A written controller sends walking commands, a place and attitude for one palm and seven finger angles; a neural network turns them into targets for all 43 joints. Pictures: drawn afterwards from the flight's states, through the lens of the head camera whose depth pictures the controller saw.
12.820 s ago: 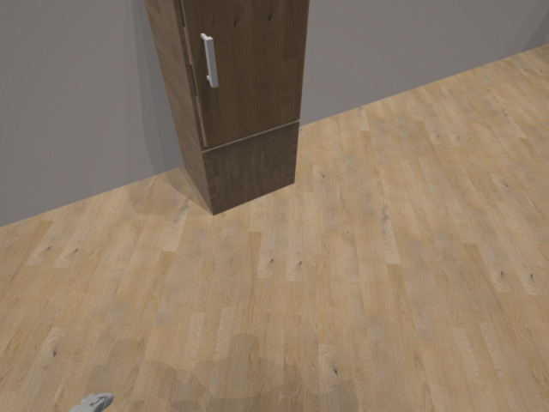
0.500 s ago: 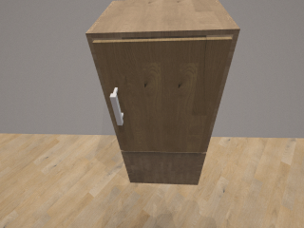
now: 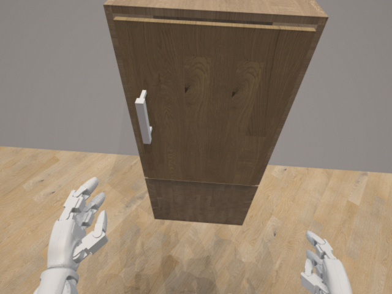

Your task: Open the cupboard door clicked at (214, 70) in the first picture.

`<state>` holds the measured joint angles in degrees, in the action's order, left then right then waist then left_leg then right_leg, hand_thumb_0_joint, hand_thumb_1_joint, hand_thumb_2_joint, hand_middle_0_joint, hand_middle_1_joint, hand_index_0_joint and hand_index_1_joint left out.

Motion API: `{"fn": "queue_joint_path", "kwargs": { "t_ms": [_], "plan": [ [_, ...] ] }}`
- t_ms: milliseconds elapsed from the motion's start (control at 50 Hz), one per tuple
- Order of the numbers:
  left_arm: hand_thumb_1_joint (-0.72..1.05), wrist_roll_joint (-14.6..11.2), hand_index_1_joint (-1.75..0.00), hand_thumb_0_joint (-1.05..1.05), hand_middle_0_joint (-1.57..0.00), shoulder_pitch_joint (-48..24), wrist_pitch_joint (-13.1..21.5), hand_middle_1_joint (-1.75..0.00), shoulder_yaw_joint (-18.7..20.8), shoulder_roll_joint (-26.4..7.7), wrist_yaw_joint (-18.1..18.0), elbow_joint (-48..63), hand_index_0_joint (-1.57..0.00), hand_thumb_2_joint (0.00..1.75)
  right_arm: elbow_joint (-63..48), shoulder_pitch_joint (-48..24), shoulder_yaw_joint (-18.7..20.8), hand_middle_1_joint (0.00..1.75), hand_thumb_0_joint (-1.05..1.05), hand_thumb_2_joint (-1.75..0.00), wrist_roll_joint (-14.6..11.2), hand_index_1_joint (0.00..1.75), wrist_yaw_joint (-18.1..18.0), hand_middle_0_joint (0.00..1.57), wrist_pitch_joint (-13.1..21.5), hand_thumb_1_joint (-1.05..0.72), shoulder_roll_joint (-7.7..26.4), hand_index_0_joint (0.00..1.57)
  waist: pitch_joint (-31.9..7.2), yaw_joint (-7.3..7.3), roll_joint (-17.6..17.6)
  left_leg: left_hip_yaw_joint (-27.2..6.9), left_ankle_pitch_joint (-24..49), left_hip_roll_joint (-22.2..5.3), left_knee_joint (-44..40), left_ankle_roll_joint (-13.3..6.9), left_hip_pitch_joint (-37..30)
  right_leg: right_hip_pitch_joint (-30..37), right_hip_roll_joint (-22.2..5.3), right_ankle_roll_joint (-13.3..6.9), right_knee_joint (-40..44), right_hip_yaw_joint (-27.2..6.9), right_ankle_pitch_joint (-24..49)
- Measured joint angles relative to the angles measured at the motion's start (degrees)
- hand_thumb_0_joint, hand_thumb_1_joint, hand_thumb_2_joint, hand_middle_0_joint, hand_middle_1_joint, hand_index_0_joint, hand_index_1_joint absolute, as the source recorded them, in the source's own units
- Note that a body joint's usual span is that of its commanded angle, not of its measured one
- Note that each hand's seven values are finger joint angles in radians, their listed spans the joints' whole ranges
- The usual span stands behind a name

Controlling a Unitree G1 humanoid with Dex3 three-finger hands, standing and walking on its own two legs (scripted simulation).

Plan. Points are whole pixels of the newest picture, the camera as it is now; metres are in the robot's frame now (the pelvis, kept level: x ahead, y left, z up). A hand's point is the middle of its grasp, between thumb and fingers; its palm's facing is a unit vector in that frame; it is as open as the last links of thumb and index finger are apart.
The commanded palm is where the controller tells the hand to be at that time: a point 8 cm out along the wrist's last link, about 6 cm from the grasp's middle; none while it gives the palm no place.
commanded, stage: raise the hand with hooked fingers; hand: left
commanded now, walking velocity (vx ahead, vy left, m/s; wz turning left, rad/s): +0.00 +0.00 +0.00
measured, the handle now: (145, 117) +0.56 +0.16 +0.03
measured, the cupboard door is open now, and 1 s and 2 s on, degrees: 0 0 0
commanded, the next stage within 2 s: move the hooked fingers beside the handle in 1.82 s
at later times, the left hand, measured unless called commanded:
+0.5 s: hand (87, 242) +0.23 +0.23 -0.01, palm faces -0.14 -0.99 -0.02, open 10.8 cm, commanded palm +0.18 +0.30 +0.00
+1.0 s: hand (52, 218) +0.26 +0.29 +0.03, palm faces +0.00 -1.00 -0.06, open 13.6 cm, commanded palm +0.23 +0.34 +0.03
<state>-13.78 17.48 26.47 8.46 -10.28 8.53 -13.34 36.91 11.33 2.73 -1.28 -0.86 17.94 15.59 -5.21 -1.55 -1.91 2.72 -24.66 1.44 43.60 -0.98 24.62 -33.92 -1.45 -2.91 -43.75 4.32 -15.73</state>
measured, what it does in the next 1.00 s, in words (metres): stands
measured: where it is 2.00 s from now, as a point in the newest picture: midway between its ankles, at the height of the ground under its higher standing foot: outside the picture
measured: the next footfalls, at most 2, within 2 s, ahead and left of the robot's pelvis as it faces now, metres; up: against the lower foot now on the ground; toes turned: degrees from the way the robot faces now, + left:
none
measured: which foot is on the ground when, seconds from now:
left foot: down 0.00-1.00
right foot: down 0.00-1.00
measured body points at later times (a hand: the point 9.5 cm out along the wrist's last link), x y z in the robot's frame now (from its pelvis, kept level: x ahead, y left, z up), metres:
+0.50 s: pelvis +0.00 +0.03 -0.05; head +0.08 +0.04 +0.39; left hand +0.23 +0.28 -0.01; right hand +0.17 -0.17 -0.14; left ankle -0.03 +0.11 -0.71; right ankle +0.07 -0.09 -0.71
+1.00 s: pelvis +0.01 +0.04 -0.03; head +0.06 +0.07 +0.41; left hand +0.25 +0.35 +0.03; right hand +0.19 -0.20 -0.09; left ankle -0.03 +0.11 -0.71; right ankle +0.07 -0.09 -0.71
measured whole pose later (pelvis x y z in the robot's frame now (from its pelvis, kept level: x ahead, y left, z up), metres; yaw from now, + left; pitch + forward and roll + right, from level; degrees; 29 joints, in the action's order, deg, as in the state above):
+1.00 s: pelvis +0.01 +0.04 -0.03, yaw +2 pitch +12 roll -3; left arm -20.0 9.7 16.6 19.7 -22.6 24.5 -9.5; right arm 27.8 14.9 -2.5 -2.3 -2.3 12.6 15.6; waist -6.0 -0.8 0.1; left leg -0.3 -32.5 1.0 59.5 -3.4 38.9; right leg -44.3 -1.8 -0.5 -52.9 7.3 -20.3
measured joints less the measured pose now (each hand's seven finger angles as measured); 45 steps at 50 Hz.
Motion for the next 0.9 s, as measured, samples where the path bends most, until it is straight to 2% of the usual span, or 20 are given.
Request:
{"fn": "queue_joint_path", "kwargs": {
  "t_ms": [40,60,100,140,220,280,320,380,440,480,520,560,620,660,700,760,840,900],
  "plan": [
    [0.73,-0.86,-0.41,0.01,-0.21,1.57,5.79,-0.42,0.93,-0.33,6.49,-0.03,-0.21,0.82,-4.07,-2.05,0.92,0.3,0.01,-0.9,0.11,0.3,1.43,0.2,0.05,-0.91,0.77,0.19,-0.41,-0.06,-0.77,-0.06,-2.69,-0.58,5.32,0.08,4.12,-3.92,0.32,-0.36,-4.49,0.17,-2.01],
    [0.71,-0.87,-0.43,0.01,-0.21,2.9,7.45,-0.43,1.03,-0.65,9.3,-0.08,-0.21,0.81,-5.86,-2.86,1.28,0.3,0.01,-0.9,0.04,0.3,1.88,0.2,-0.11,-0.91,1.25,0.19,-0.67,0.04,-0.99,-0.14,-3.92,-0.76,7.78,0.1,6.12,-5.87,0.36,-0.42,-6.67,0.28,-3.04],
    [0.66,-1.06,-0.46,0.01,-0.21,5.86,7.93,-0.46,0.94,-1.41,13.5,0.05,-0.21,0.79,-8.76,-3.98,1.86,0.3,0.01,-0.9,-0.19,0.3,2.02,0.2,-0.86,-0.91,2.0,0.19,-1.2,0.71,-1.62,-0.24,-5.98,-0.84,12.04,0.02,9.92,-9.66,0.23,-0.4,-10.66,0.38,-4.84],
    [0.61,-1.83,-0.48,0.01,-0.22,8.38,6.2,-0.49,1.19,-1.89,15.42,0.47,-0.22,0.77,-10.82,-4.42,2.16,0.3,0.01,-0.9,-0.39,0.3,1.59,0.2,-1.83,-0.91,2.35,0.19,-1.33,1.73,-2.19,-0.63,-7.27,-0.82,15.45,-0.45,13.13,-12.68,0.05,-0.38,-13.73,0.73,-6.26],
    [0.51,-3.09,-0.54,0.01,-0.23,10.92,3.88,-0.55,3.25,-1.72,13.3,4.52,-0.23,0.74,-12.03,-3.95,1.54,0.3,0.01,-0.9,0.15,0.3,0.58,0.2,-2.56,-0.91,1.57,0.19,-0.34,3.77,-1.82,-2.55,-9.94,-1.08,20.9,-0.16,17.87,-16.03,-0.17,-0.36,-17.17,2.64,-7.93],
    [0.44,-2.85,-0.59,0.02,-0.23,10.13,5.01,-0.59,4.1,-2.35,11.41,10.07,-0.23,0.71,-10.08,-3.48,-0.41,0.3,0.01,-0.9,0.73,0.3,0.41,0.2,-2.8,-0.91,-0.04,0.19,0.17,4.72,-0.44,-3.99,-10.99,-1.17,23.77,-0.34,20.36,-17.37,-0.32,-0.16,-18.45,4.08,-8.5],
    [0.4,-2.94,-0.62,0.02,-0.23,7.56,5.32,-0.62,3.93,-3.12,12.11,12.59,-0.23,0.69,-8.29,-3.25,-2.24,0.3,0.01,-0.9,0.92,0.3,0.34,0.2,-3.05,-0.91,-1.18,0.19,0.35,4.85,0.95,-4.64,-11.37,-1.13,25.16,-0.57,21.76,-18.14,-0.45,0.08,-18.93,4.74,-8.56],
    [0.33,-2.63,-0.66,0.01,-0.23,2.24,2.69,-0.66,3.32,-4.91,14.64,13.45,-0.23,0.66,-6.07,-2.54,-4.68,0.3,0.01,-0.9,0.46,0.3,0.35,0.2,-3.79,-0.91,-3.28,0.2,0.28,4.09,2.65,-4.64,-11.46,-1.0,26.07,-1.05,23.32,-19.36,-0.6,0.59,-19.13,4.75,-8.23],
    [0.26,-3.21,-0.71,0.01,-0.24,-1.16,-4.28,-0.71,3.37,-6.45,17.28,11.95,-0.24,0.63,-5.4,-0.81,-6.06,0.3,0.01,-0.9,-0.32,0.3,0.37,0.21,-5.12,-0.9,-5.11,0.2,0.14,2.5,3.58,-3.51,-10.8,-0.83,24.83,-1.66,23.15,-19.59,-0.62,1.16,-18.1,3.64,-7.32],
    [0.21,-4.09,-0.74,0.01,-0.24,-1.0,-9.01,-0.74,4.0,-6.85,17.47,11.59,-0.24,0.61,-5.7,0.94,-6.27,0.3,0.01,-0.9,-0.7,0.3,0.29,0.21,-6.06,-0.9,-5.75,0.2,-0.24,1.35,3.68,-2.45,-10.08,-0.63,22.95,-2.03,22.09,-19.03,-0.63,1.62,-16.75,2.56,-6.61],
    [0.17,-5.15,-0.77,0.01,-0.25,0.35,-11.65,-0.77,5.11,-6.83,16.41,11.93,-0.25,0.59,-6.17,2.79,-5.97,0.3,0.01,-0.9,-0.73,0.3,0.1,0.21,-6.52,-0.9,-5.78,0.2,-0.61,0.65,3.4,-1.51,-9.34,-0.47,20.92,-2.24,20.62,-18.03,-0.59,1.95,-15.26,1.59,-5.93],
    [0.12,-5.72,-0.8,0.01,-0.25,2.12,-11.8,-0.8,6.36,-6.52,14.29,12.73,-0.25,0.57,-6.6,4.44,-5.32,0.3,0.01,-0.9,-0.64,0.3,0.0,0.21,-6.57,-0.9,-5.2,0.2,-0.98,0.34,3.01,-0.98,-8.76,-0.27,19.29,-2.43,19.38,-17.04,-0.64,2.2,-14.01,1.02,-5.45],
    [0.05,-5.38,-0.84,0.01,-0.26,3.46,-9.25,-0.84,7.78,-6.17,11.27,13.39,-0.26,0.54,-6.95,5.96,-4.21,0.3,0.01,-0.9,-0.37,0.3,-0.19,0.21,-6.15,-0.9,-3.35,0.2,-1.23,0.52,2.45,-1.04,-8.39,0.06,18.46,-2.74,18.77,-16.29,-0.91,2.45,-13.2,1.02,-5.2],
    [0.0,-4.65,-0.87,0.01,-0.26,3.22,-7.2,-0.87,8.08,-6.35,10.48,12.94,-0.26,0.52,-6.97,6.28,-3.67,0.3,0.01,-0.9,-0.27,0.3,-0.26,0.21,-5.75,-0.9,-1.68,0.2,-1.33,0.78,2.33,-1.47,-8.47,0.23,18.86,-2.87,19.1,-16.29,-1.14,2.54,-13.3,1.42,-5.3],
    [-0.04,-4.0,-0.9,0.01,-0.26,2.38,-5.88,-0.9,7.79,-6.8,10.86,11.9,-0.26,0.5,-6.91,6.04,-3.34,0.3,0.01,-0.9,-0.35,0.3,-0.43,0.21,-5.37,-0.9,-0.11,0.2,-1.25,0.96,2.29,-1.89,-8.68,0.35,19.5,-2.94,19.48,-16.35,-1.32,2.6,-13.6,1.84,-5.49],
    [-0.11,-3.5,-0.95,0.0,-0.27,0.3,-5.89,-0.95,6.86,-7.81,12.95,9.87,-0.26,0.47,-6.86,4.95,-3.15,0.3,0.01,-0.9,-0.72,0.3,-0.9,0.21,-4.99,-0.9,1.4,0.2,-0.85,1.0,2.14,-2.32,-8.94,0.3,20.09,-2.97,19.49,-16.02,-1.31,2.69,-13.73,2.27,-5.61],
    [-0.21,-3.74,-1.01,0.0,-0.28,-2.41,-7.74,-1.01,6.88,-9.86,15.32,8.07,-0.27,0.43,-7.39,3.56,-3.44,0.3,0.01,-0.9,-1.02,0.3,-1.61,0.2,-4.77,-0.91,1.4,0.2,-0.44,0.66,1.68,-2.61,-8.81,-0.07,19.27,-2.78,17.88,-14.22,-0.89,2.58,-12.55,2.57,-5.33],
    [-0.28,-4.92,-1.05,0.0,-0.28,-3.92,-8.48,-1.05,8.44,-11.06,15.45,7.57,-0.28,0.4,-8.16,3.26,-3.97,0.3,0.01,-0.9,-1.05,0.3,-1.71,0.2,-4.8,-0.91,0.64,0.2,-0.5,0.44,1.53,-2.79,-8.46,-0.34,17.85,-2.57,16.1,-12.35,-0.54,2.47,-11.01,2.73,-4.98]
  ]
}}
